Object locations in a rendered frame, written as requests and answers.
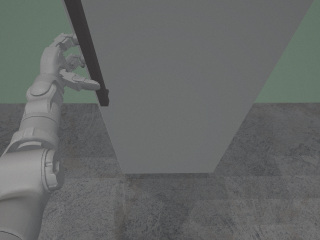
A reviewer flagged left robot upper arm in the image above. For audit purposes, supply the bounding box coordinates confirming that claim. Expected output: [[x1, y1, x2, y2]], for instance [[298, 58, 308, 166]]
[[0, 147, 65, 240]]

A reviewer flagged left robot forearm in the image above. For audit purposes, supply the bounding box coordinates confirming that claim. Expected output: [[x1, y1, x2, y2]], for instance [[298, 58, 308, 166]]
[[0, 74, 65, 159]]

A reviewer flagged robot left hand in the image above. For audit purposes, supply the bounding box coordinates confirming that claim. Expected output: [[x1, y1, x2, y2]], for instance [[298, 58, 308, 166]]
[[39, 33, 101, 92]]

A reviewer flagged fridge door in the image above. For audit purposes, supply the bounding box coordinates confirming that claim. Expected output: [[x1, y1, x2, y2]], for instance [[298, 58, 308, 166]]
[[61, 0, 314, 174]]

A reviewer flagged handle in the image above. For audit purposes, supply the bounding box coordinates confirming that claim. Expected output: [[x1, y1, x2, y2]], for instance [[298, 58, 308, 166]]
[[64, 0, 109, 107]]

